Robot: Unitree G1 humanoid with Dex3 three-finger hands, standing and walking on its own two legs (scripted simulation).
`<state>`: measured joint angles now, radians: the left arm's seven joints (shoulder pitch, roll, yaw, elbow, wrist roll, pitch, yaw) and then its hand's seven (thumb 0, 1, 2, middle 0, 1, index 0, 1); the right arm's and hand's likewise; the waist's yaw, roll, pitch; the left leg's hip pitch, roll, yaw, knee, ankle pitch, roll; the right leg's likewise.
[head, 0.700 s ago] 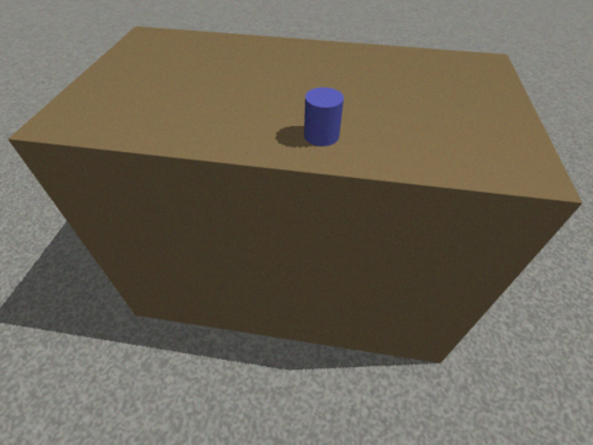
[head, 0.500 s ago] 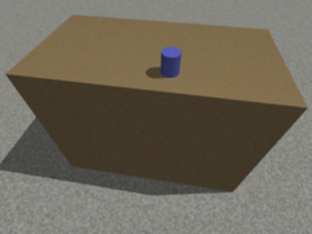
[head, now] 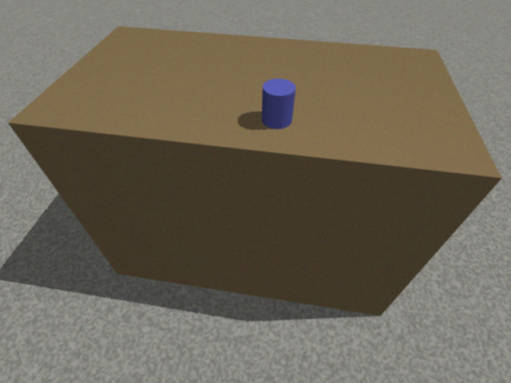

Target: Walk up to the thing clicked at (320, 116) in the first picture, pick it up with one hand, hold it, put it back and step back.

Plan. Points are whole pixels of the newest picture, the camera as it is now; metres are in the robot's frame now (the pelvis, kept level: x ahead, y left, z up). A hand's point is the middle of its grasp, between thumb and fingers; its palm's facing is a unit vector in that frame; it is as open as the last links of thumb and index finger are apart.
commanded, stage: stand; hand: left
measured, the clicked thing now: (277, 104) +0.70 -0.06 +0.06
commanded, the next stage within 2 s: walk up in 0.42 s
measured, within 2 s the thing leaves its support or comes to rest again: neither
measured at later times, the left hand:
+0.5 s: hand out of the picture +0.08 +0.26 -0.16, palm faces -0.05 -0.94 -0.34, open 7.4 cm
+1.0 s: hand out of the picture +0.17 +0.13 -0.17, palm faces -0.16 -0.94 -0.31, open 7.4 cm
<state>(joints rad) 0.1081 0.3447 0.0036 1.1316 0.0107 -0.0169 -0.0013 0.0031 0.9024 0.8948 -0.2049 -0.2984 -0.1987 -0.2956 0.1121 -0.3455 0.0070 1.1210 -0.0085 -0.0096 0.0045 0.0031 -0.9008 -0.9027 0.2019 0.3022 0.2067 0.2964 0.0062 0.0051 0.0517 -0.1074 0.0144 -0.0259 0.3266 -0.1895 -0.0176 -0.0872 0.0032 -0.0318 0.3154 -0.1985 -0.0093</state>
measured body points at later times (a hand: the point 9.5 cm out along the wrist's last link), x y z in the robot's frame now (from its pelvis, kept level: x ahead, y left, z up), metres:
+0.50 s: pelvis +0.00 +0.00 -0.01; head +0.01 +0.00 +0.44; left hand +0.08 +0.31 -0.13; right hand +0.07 -0.31 -0.13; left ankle -0.01 +0.13 -0.75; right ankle -0.02 -0.11 -0.73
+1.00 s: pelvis +0.09 -0.12 -0.03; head +0.11 -0.11 +0.42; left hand +0.17 +0.18 -0.15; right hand +0.11 -0.46 -0.12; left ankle +0.16 -0.03 -0.75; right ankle +0.09 -0.24 -0.75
